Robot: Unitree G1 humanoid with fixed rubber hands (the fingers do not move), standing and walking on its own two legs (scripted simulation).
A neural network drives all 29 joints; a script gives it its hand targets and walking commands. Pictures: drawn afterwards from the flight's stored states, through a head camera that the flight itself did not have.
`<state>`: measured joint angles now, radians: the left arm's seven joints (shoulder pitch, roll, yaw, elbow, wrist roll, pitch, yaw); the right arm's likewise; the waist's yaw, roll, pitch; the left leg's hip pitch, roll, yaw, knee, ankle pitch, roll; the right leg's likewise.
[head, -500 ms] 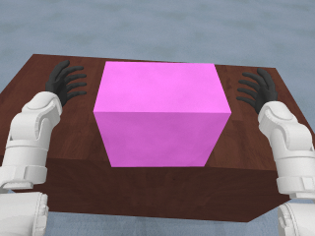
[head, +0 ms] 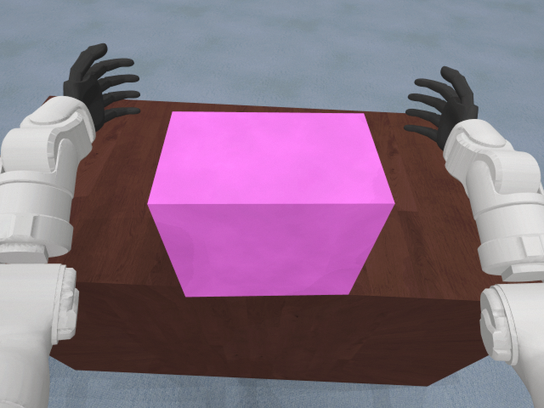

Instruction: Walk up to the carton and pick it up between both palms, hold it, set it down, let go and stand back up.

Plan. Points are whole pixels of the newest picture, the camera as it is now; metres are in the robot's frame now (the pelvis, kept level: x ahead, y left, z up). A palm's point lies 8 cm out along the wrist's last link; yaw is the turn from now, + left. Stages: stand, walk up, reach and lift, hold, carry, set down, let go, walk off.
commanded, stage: reach and lift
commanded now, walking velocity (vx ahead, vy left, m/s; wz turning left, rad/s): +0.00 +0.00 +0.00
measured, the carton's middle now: (268, 211) +0.40 +0.01 +0.05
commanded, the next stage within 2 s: none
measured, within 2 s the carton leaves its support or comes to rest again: neither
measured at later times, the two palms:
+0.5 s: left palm (121, 158) +0.44 +0.23 +0.13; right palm (428, 181) +0.40 -0.23 +0.12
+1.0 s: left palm (149, 167) +0.45 +0.20 +0.10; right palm (414, 189) +0.41 -0.22 +0.09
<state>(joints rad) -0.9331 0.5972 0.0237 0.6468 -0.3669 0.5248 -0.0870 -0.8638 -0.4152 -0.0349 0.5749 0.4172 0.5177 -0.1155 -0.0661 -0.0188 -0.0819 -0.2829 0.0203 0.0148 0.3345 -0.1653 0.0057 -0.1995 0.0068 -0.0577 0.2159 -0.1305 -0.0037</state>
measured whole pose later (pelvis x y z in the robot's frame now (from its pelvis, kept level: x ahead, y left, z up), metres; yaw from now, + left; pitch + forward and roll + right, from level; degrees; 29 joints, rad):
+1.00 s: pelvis -0.01 +0.01 +0.00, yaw -2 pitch +17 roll -1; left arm -0.89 0.36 0.05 1.08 -0.24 -0.07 -0.05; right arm -0.79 -0.25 -0.06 0.92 0.25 0.00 -0.11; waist -0.04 0.01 -0.17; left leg -0.50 0.03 0.05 0.33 -0.13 0.01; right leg -0.42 0.01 -0.02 0.21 -0.08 0.01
